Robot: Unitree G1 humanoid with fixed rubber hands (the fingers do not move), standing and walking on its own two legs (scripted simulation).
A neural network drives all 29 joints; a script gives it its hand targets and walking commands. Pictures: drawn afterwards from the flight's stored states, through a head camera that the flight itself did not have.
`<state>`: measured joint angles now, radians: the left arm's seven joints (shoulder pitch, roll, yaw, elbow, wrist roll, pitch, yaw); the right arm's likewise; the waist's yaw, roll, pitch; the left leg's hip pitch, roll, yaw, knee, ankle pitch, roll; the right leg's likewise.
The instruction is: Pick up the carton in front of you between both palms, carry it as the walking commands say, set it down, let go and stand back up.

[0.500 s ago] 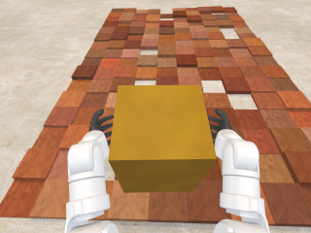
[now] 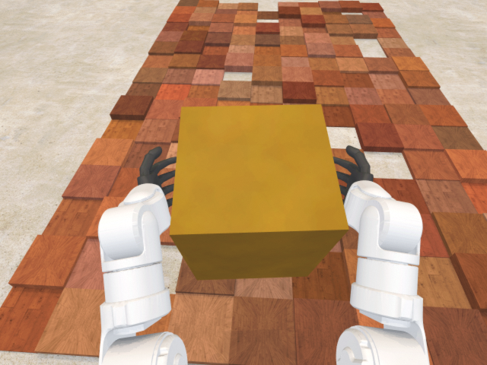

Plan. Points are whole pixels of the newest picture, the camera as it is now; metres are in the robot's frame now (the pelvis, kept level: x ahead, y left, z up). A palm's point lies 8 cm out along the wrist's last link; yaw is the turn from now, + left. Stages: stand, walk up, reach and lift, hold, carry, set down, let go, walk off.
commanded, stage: carry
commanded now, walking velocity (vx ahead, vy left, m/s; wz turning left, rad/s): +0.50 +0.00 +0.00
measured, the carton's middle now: (252, 202) +0.36 +0.01 +0.08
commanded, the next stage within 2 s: none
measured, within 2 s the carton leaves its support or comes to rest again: neither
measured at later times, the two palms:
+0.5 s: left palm (173, 104) +0.62 +0.18 +0.11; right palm (313, 108) +0.59 -0.12 +0.11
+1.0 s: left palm (179, 8) +0.92 +0.20 +0.20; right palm (293, 14) +0.93 -0.11 +0.18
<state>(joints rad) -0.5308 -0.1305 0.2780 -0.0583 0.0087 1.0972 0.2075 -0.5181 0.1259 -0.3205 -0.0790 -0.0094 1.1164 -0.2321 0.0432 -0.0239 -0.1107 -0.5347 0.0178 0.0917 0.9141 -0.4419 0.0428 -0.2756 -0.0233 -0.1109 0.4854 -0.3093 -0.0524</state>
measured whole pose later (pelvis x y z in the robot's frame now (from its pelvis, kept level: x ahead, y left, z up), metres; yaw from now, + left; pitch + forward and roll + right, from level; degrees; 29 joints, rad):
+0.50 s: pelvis +0.26 +0.05 -0.01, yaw +0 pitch +6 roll -1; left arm -0.48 -0.15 0.27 -0.24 0.00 1.05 0.23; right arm -0.44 0.13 -0.25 -0.26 0.05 1.06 -0.20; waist -0.07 -0.01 0.02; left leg -0.09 -0.01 0.09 0.39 -0.41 0.05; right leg -0.91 -0.03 -0.11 1.06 -0.29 -0.07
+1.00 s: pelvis +0.58 +0.04 +0.05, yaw +1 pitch +5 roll +1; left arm -0.57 -0.13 0.29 -0.15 0.00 1.13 0.20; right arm -0.53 0.13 -0.30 -0.19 -0.03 1.15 -0.23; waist 0.04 0.01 -0.06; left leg -0.63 0.04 0.08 0.71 -0.15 0.03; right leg -0.15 0.02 -0.12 0.38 -0.25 -0.09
